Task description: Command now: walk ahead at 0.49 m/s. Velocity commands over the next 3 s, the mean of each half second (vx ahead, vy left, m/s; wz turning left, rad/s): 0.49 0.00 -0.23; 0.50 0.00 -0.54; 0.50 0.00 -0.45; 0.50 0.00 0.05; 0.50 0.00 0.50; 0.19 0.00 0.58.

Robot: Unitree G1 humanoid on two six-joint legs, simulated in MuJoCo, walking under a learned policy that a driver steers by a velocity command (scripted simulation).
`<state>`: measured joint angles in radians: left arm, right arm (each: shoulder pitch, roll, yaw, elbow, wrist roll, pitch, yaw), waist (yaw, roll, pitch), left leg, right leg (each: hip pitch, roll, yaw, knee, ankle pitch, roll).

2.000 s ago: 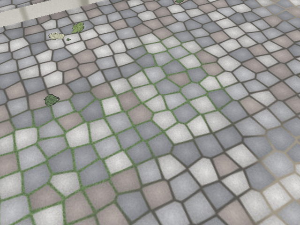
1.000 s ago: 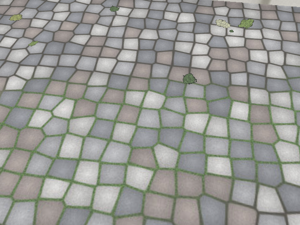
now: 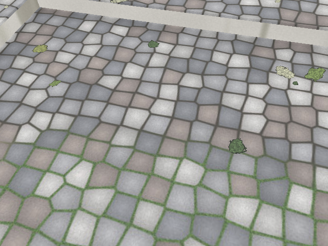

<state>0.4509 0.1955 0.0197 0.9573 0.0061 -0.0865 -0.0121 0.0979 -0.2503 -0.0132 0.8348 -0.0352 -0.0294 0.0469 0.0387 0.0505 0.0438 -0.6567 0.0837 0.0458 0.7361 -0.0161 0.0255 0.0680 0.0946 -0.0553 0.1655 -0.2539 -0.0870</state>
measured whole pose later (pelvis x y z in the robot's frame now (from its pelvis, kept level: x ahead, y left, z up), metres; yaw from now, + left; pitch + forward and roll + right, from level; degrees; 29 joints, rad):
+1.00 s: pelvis +0.55 -0.07 +0.00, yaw -27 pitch +1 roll +0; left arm 0.37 0.26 0.07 0.92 0.00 -0.05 0.00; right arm 0.09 -0.26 -0.04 0.79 -0.05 -0.03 0.01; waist 0.05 0.03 0.05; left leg -0.67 0.13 -0.05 0.91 -0.14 -0.06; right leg -0.09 0.16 0.07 0.30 -0.21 -0.14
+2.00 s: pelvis +0.97 -0.37 +0.01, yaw -36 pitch +0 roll -1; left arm 0.37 0.23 0.03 0.92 0.02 -0.10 0.00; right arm 0.24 -0.26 -0.06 0.88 -0.03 -0.01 0.04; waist 0.01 0.05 0.02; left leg -0.63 0.07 -0.02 1.00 -0.14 0.03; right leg -0.04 0.05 -0.16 0.23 -0.21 -0.08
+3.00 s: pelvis +1.35 -0.56 +0.00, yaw +0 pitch +0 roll +0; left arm 0.17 0.25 0.02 0.77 0.03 -0.01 0.04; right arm 0.19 -0.32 -0.08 0.78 -0.02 0.07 0.02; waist -0.01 0.04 0.09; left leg -0.47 -0.03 -0.03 1.06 -0.44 -0.03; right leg -0.32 -0.04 -0.13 0.43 -0.11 -0.04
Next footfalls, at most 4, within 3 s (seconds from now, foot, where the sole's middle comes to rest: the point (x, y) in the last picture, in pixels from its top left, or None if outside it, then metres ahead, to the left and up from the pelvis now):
0.14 left None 0.27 0.09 -0.78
0.68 right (210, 232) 0.53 -0.11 -0.78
1.22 left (205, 155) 0.89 -0.10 -0.78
1.70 right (272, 151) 0.92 -0.42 -0.78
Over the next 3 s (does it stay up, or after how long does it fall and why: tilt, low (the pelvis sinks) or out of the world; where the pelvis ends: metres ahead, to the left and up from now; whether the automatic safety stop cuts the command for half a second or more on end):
stays up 1.35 -0.56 0.00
